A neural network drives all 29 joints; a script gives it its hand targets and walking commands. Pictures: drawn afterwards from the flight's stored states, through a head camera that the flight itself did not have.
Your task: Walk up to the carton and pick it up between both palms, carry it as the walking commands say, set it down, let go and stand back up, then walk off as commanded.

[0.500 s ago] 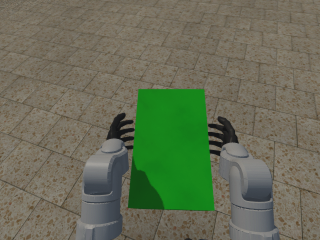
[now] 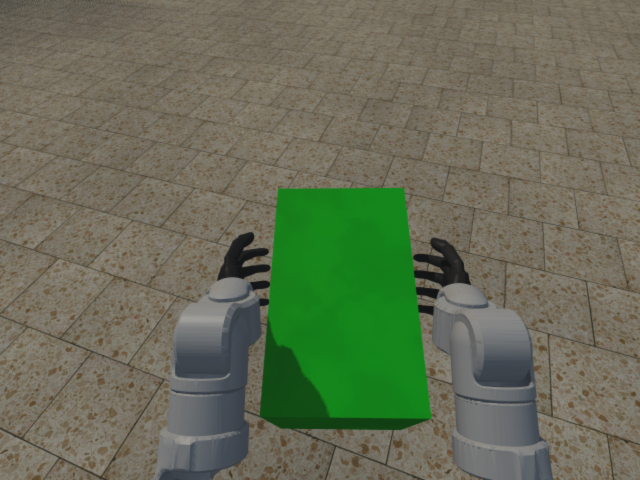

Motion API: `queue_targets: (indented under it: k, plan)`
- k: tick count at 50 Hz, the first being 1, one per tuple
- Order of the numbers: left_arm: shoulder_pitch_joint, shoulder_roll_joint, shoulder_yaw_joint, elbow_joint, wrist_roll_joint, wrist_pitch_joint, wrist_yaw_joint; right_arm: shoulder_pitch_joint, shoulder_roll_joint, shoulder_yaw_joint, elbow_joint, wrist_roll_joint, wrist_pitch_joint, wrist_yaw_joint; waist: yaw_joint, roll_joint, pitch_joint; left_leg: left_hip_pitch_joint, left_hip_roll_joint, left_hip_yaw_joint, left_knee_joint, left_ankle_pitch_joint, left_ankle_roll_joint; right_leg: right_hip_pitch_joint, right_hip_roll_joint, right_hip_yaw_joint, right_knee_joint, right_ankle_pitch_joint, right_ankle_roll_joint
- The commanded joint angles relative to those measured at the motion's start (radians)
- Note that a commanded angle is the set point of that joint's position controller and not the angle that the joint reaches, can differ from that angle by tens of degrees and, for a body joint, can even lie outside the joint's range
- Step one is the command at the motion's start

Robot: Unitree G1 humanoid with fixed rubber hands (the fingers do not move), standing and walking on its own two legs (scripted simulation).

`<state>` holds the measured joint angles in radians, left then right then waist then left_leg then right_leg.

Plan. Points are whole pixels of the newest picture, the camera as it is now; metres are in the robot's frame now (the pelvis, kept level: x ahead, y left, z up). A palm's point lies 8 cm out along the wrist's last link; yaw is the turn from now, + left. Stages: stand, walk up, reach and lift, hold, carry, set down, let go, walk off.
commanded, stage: carry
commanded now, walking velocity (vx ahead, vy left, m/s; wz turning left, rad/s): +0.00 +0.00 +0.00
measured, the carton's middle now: (340, 311) +0.33 +0.00 +0.02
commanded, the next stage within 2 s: none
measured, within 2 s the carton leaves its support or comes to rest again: neither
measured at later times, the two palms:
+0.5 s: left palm (220, 312) +0.26 +0.13 +0.12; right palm (450, 318) +0.26 -0.12 +0.11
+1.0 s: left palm (221, 320) +0.25 +0.13 +0.12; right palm (454, 326) +0.25 -0.12 +0.11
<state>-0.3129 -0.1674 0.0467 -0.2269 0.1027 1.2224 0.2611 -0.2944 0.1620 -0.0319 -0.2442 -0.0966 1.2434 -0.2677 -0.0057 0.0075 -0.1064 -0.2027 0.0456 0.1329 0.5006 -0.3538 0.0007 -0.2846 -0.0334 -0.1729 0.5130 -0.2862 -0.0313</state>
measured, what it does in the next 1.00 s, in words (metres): stands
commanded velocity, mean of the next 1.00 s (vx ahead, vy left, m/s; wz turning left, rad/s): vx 0.00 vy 0.00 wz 0.00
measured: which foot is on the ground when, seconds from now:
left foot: down 0.00-1.00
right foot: down 0.00-1.00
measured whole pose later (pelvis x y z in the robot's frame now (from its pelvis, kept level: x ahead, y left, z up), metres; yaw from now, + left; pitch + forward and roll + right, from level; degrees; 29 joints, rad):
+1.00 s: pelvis -0.05 +0.01 +0.00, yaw +0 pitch +2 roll +0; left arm -0.37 -0.19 0.08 -0.14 0.15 1.20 0.24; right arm -0.35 0.18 -0.07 -0.15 -0.14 1.22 -0.25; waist 0.00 0.00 -0.10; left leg -0.25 0.03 0.14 0.50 -0.29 0.02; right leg -0.32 -0.05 -0.17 0.48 -0.20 -0.03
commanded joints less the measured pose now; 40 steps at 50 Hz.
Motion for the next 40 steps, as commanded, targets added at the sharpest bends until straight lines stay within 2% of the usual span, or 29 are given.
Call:
queue_targets:
  k: [1,7,15,40]
  plan:
    - [-0.269,-1.053,-0.467,-0.068,-0.318,-0.013,-0.220,-0.321,1.032,0.459,-0.100,0.317,-0.039,0.219,-0.002,0.006,-0.281,0.056,0.127,-0.080,-0.024,0.542,0.011,0.187,-0.134,0.110,0.001,0.547,-0.017]
    - [-0.280,-1.053,-0.461,-0.055,-0.313,-0.011,-0.221,-0.334,1.032,0.451,-0.088,0.311,-0.040,0.221,-0.001,0.005,-0.249,0.019,0.129,-0.090,-0.054,0.411,0.020,0.164,-0.135,0.115,-0.024,0.405,-0.015]
    - [-0.293,-1.055,-0.449,-0.031,-0.303,-0.005,-0.222,-0.352,1.035,0.441,-0.069,0.306,-0.036,0.223,-0.001,0.005,-0.221,-0.012,0.126,-0.101,-0.080,0.320,0.024,0.146,-0.134,0.117,-0.048,0.320,-0.013]
    - [-0.333,-1.069,-0.421,0.029,-0.279,-0.020,-0.238,-0.396,1.055,0.421,-0.014,0.286,-0.051,0.235,0.002,-0.006,-0.236,-0.028,0.113,-0.113,-0.089,0.255,0.029,0.138,-0.137,0.133,-0.069,0.296,-0.019]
